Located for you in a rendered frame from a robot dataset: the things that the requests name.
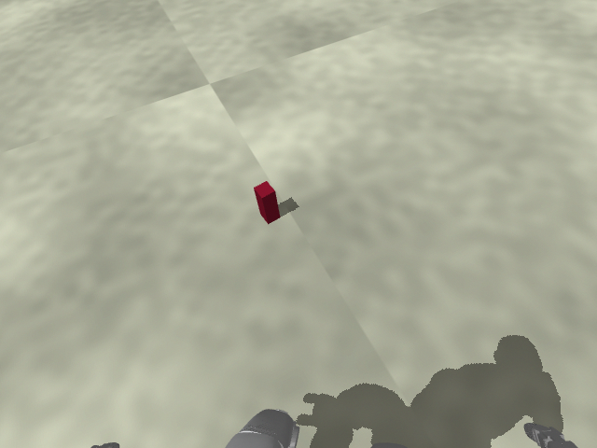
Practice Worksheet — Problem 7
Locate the right robot hand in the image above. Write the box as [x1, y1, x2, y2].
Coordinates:
[524, 423, 577, 448]

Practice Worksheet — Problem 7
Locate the carton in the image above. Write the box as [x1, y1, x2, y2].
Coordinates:
[254, 181, 280, 224]

